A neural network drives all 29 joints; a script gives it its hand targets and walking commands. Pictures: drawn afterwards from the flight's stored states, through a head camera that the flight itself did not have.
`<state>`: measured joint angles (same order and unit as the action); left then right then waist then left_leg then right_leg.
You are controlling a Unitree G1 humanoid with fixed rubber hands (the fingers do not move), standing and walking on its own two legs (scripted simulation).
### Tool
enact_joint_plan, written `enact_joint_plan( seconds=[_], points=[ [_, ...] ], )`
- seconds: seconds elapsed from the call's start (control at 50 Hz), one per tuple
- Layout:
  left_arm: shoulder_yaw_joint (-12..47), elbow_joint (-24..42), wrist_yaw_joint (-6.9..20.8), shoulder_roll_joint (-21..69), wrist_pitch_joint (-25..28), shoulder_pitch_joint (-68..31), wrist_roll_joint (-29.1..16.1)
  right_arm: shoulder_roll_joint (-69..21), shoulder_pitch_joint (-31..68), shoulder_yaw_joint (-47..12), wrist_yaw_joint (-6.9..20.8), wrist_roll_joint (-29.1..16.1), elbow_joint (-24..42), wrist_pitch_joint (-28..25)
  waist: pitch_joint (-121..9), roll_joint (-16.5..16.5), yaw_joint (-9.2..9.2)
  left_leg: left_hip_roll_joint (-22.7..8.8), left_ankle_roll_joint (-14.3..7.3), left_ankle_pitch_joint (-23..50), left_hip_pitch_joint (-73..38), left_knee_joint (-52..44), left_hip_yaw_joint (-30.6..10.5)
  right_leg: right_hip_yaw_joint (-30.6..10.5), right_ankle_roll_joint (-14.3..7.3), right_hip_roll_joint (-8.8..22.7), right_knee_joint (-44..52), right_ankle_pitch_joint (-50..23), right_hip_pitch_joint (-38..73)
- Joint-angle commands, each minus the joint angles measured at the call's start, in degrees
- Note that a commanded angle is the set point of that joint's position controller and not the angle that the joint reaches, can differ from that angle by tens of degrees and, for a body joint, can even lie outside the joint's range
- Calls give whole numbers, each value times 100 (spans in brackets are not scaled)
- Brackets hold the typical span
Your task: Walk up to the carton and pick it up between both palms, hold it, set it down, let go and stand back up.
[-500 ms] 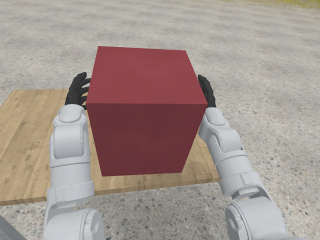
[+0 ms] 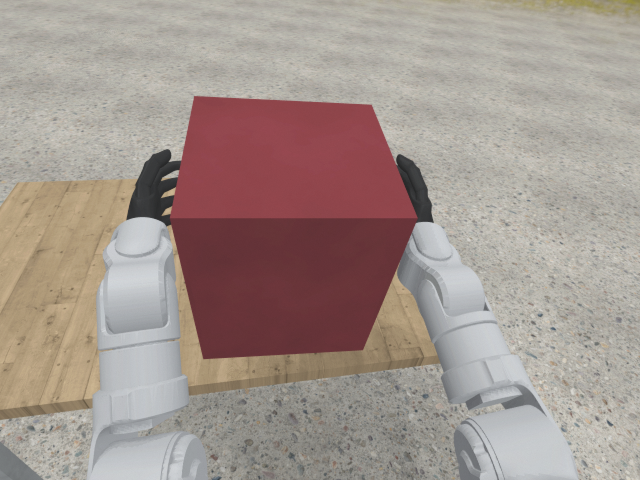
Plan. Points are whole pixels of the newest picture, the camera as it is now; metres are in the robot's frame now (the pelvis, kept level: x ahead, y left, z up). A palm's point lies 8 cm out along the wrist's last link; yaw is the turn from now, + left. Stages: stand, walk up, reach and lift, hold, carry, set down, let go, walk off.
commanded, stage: hold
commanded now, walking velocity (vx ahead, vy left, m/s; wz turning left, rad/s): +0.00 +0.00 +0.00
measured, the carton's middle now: (285, 234) +0.38 +0.01 +0.16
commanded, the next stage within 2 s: none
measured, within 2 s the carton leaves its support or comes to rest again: neither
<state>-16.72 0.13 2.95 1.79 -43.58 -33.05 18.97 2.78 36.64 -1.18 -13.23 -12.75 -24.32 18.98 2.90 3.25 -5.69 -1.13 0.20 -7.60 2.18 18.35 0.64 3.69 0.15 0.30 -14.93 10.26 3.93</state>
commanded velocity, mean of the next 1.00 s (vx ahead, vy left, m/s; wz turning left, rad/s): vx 0.00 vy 0.00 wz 0.00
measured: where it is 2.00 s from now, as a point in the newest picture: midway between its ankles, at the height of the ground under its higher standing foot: outside the picture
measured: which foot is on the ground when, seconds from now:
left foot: down 0.00-1.00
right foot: down 0.00-1.00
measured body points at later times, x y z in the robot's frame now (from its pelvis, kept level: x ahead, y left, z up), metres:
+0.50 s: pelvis +0.00 +0.00 +0.00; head -0.04 +0.03 +0.45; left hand +0.37 +0.16 +0.20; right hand +0.37 -0.15 +0.20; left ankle +0.04 +0.12 -0.75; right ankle -0.01 -0.12 -0.75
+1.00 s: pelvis +0.00 +0.00 +0.00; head -0.04 +0.03 +0.45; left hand +0.38 +0.16 +0.20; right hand +0.38 -0.14 +0.20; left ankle +0.04 +0.12 -0.75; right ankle -0.01 -0.12 -0.75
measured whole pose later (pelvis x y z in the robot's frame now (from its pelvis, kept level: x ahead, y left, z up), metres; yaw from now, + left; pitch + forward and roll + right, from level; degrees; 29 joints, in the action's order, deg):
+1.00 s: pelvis +0.00 +0.00 +0.00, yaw +0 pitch -8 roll -1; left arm -17.5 -2.8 3.0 1.0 -42.9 -35.4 18.7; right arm 2.6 39.2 -0.3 -13.1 -11.8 -26.8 19.1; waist 2.7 3.7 -4.9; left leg -1.2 0.3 -7.3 2.5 18.1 0.4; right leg 3.6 0.0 0.1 -14.9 10.1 3.4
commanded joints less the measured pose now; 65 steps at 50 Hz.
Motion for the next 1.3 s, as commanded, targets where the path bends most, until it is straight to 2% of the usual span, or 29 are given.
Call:
enact_joint_plan(
  seconds=[0.0,0.08,0.16,0.24,0.26,0.28,0.32,0.38,0.44,0.5,0.52,0.54,0.6,0.7,0.74,0.82,0.86,0.88,0.96,1.0,1.08,1.12,1.16,1.2,1.22,1.28],
  points=[
    [2791,282,729,2825,347,-3438,-914,-3115,4520,-2088,622,-396,1713,-248,-2100,-379,101,290,36,1208,-1188,-4,164,165,278,-330,179,-970,-410],
    [2609,33,771,2790,320,-3399,-819,-3100,4551,-1961,633,-294,1486,-255,-1953,-229,155,280,-60,867,-1070,-113,207,131,285,-300,235,-678,-322],
    [2836,261,745,2943,374,-3809,-973,-3212,4769,-1939,644,-339,1588,-332,-2403,-488,58,241,-2,1062,-1250,-27,193,115,237,-310,198,-704,-364],
    [2853,108,727,2952,409,-3798,-1001,-3180,4707,-1864,644,-252,1454,-321,-2387,-421,4,274,34,989,-1266,-16,158,138,245,-321,231,-637,-438],
    [2812,55,731,2956,395,-3708,-971,-3161,4571,-1791,647,-258,1328,-298,-2301,-519,11,262,42,1009,-1280,-28,175,146,241,-318,220,-637,-475],
    [2825,57,736,2952,376,-3633,-966,-3096,4549,-1775,636,-252,1356,-299,-2293,-569,-74,253,52,1043,-1275,0,140,147,211,-301,216,-639,-504],
    [2780,5,754,2932,331,-3598,-919,-3067,4561,-1753,645,-258,1303,-285,-2205,-553,-12,249,77,1067,-1246,-8,152,157,208,-329,221,-617,-451],
    [2822,217,765,2938,326,-3547,-938,-3107,4531,-1895,605,-417,1462,-274,-2302,-585,-10,290,101,1509,-1338,99,127,150,253,-327,167,-1090,-300],
    [2785,201,750,2898,333,-3579,-891,-3120,4497,-1904,590,-403,1385,-241,-2115,-609,-25,303,133,1452,-1271,50,138,173,226,-332,192,-995,-301],
    [2777,229,782,2898,350,-3537,-891,-3092,4458,-1918,593,-376,1454,-251,-2167,-459,-46,294,75,1320,-1277,25,117,175,251,-315,175,-1006,-295],
    [2758,343,782,2900,366,-3649,-898,-3167,4565,-1951,596,-408,1505,-266,-2297,-478,-1,296,50,1244,-1272,29,150,164,256,-327,179,-947,-226],
    [2670,187,782,2847,356,-3613,-879,-3155,4580,-1947,606,-423,1472,-249,-2094,-375,53,300,-7,1201,-1133,-12,156,132,280,-323,197,-925,-229],
    [2678,218,789,2849,376,-3502,-871,-3157,4510,-2000,615,-414,1538,-272,-2204,-419,101,295,34,1381,-1212,21,193,132,266,-333,153,-1098,-202],
    [2627,93,762,2804,370,-3693,-862,-3185,4619,-1836,672,-263,1304,-277,-2030,-343,72,268,-2,883,-1204,-71,210,169,237,-335,241,-511,-472],
    [2688,79,760,2909,402,-3768,-943,-3210,4825,-1938,672,-295,1543,-327,-2303,-364,135,284,-48,815,-1105,-92,189,151,283,-316,226,-554,-381],
    [2943,317,711,2935,451,-3788,-1088,-3243,4696,-2033,619,-358,1661,-344,-2621,-460,-7,291,62,1463,-1375,101,148,153,258,-352,127,-1170,-316],
    [2875,285,722,2910,434,-3695,-1033,-3261,4614,-2068,580,-415,1611,-300,-2541,-404,8,330,70,1527,-1371,105,151,156,283,-345,140,-1284,-243],
    [2788,165,737,2912,397,-3555,-987,-3193,4595,-2058,562,-399,1623,-286,-2412,-408,46,340,65,1435,-1322,93,150,174,298,-350,161,-1203,-221],
    [2631,6,818,2850,340,-3574,-832,-3110,4460,-1819,571,-259,1260,-215,-2008,-394,-36,285,14,796,-1085,-118,204,126,262,-293,256,-579,-366],
    [2661,188,824,2831,360,-3625,-887,-3192,4423,-1828,591,-282,1275,-218,-2064,-429,-17,296,-13,968,-1101,-83,195,112,274,-284,216,-758,-345],
    [3041,582,749,3022,417,-3689,-1092,-3185,4563,-2114,551,-555,1943,-287,-2757,-575,-83,317,171,2051,-1516,248,85,149,271,-393,64,-1661,-136],
    [3011,613,724,2939,401,-3666,-1053,-3098,4408,-2114,532,-547,1743,-215,-2562,-618,-87,328,200,1957,-1552,249,94,155,279,-379,95,-1468,-254],
    [2788,231,738,2874,308,-3435,-887,-3035,4446,-1985,568,-424,1548,-175,-1976,-520,-2,299,126,1265,-1248,15,139,181,235,-354,219,-802,-378],
    [2765,124,777,2874,268,-3338,-811,-2963,4340,-1876,622,-336,1391,-187,-1810,-568,-26,265,89,936,-1071,-117,163,152,201,-316,225,-579,-472],
    [2692,179,779,2814,279,-3460,-807,-2998,4370,-1849,644,-300,1315,-192,-1862,-521,68,268,50,916,-1032,-144,203,147,201,-329,247,-516,-447],
    [2969,472,712,2978,330,-3664,-994,-3076,4554,-1974,676,-416,1620,-288,-2390,-560,19,233,115,1411,-1383,47,140,181,196,-373,175,-843,-399]
  ],
)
